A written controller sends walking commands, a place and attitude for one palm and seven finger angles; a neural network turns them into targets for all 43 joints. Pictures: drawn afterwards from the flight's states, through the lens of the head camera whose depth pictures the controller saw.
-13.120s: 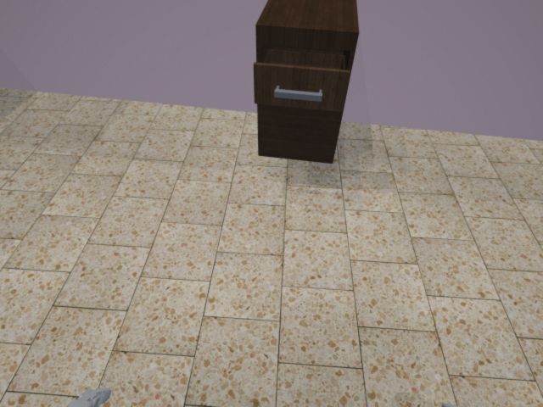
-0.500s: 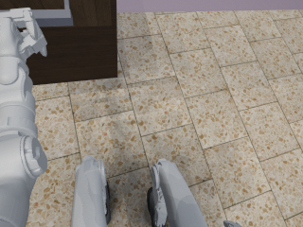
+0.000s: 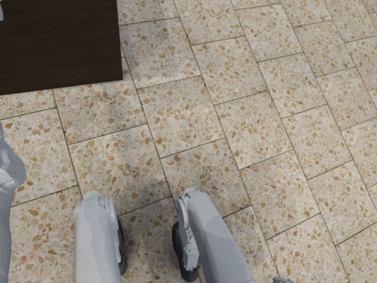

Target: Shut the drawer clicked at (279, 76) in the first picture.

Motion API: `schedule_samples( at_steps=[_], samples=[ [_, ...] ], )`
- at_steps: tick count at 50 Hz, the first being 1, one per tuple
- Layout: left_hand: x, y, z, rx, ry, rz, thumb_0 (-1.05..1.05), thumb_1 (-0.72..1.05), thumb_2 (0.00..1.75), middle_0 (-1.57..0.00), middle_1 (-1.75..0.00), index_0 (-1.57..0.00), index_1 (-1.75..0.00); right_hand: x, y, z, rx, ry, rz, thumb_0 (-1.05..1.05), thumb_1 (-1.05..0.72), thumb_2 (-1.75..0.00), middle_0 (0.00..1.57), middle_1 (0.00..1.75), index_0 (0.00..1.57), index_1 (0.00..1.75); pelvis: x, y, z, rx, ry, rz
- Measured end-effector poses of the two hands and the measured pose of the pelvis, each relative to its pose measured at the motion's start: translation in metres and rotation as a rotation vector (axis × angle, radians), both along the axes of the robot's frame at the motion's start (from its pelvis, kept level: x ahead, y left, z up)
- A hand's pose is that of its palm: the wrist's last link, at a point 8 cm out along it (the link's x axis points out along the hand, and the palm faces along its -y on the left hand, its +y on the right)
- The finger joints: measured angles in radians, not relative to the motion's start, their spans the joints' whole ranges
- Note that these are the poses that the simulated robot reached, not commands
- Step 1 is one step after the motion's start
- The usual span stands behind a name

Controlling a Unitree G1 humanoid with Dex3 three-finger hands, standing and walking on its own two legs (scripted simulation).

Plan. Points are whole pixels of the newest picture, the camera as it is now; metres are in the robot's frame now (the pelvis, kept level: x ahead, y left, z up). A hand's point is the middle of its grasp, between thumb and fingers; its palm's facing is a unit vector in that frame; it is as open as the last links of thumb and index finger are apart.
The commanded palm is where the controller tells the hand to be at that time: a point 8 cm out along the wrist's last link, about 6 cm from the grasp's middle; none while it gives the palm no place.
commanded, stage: push the drawer shut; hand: left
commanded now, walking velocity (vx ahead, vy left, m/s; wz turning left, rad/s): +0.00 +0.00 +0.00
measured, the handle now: out of the picture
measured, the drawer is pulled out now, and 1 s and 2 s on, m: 0.01 0.00 0.00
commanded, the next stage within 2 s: pull the fist back off the drawer in 0.34 s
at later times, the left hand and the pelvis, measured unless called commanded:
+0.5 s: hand out of the picture +0.60 +0.29 +0.05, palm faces +0.18 -0.98 -0.04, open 2.9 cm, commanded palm +0.64 +0.25 +0.05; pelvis -0.02 +0.01 -0.02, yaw -2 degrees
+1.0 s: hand out of the picture +0.59 +0.27 +0.05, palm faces +0.18 -0.98 -0.05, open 3.2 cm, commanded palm +0.58 +0.25 +0.05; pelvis +0.00 +0.00 +0.00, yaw -1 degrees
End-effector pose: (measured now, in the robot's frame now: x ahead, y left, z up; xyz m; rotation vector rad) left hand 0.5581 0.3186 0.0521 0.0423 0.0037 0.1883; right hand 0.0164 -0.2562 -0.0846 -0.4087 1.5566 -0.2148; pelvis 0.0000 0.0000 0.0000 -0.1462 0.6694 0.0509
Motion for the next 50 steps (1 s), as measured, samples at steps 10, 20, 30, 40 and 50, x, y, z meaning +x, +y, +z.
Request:
schedule_samples(
  at_steps=[10, 20, 30, 40, 50],
  samples=[
    [0.012, 0.009, -0.002, -0.004, 0.004, -0.016, -0.04, 0.73, 0.94, -1.4, -1.6, -1.4, -1.6, -0.019, 0.011, 0.001, -0.004, 0.041, -0.024, 0.0, -0.91, -0.9, 0.21, 0.3, 0.2, 0.3, -0.002, 0.004, -0.006, -0.013, 0.007, -0.005],
    [0.014, 0.019, -0.004, -0.005, -0.002, -0.012, -0.07, 0.61, 0.92, -1.4, -1.6, -1.4, -1.6, -0.033, 0.016, 0.001, -0.034, 0.039, -0.025, 0.0, -0.91, -0.9, 0.21, 0.3, 0.2, 0.3, -0.013, 0.007, -0.015, -0.029, 0.004, -0.002],
    [0.013, 0.016, 0.001, 0.005, 0.014, -0.009, -0.02, 0.65, 0.93, -1.4, -1.6, -1.4, -1.6, -0.047, 0.02, 0.005, -0.036, 0.035, -0.03, 0.0, -0.91, -0.9, 0.21, 0.3, 0.2, 0.3, -0.023, 0.008, -0.014, -0.035, -0.002, -0.001],
    [0.01, 0.004, 0.005, 0.002, 0.031, -0.003, 0.03, 0.77, 0.94, -1.4, -1.6, -1.4, -1.6, -0.052, 0.019, 0.008, -0.006, 0.046, -0.04, 0.0, -0.91, -0.9, 0.21, 0.3, 0.2, 0.3, -0.02, 0.006, -0.007, -0.023, -0.004, -0.006],
    [0.006, -0.003, -0.003, -0.005, 0.048, -0.003, 0.01, 0.87, 0.92, -1.4, -1.6, -1.4, -1.6, -0.029, 0.013, 0.008, 0.026, 0.03, -0.05, 0.0, -0.91, -0.9, 0.21, 0.3, 0.2, 0.3, -0.004, 0.003, 0.003, -0.006, 0.005, -0.015]
  ],
)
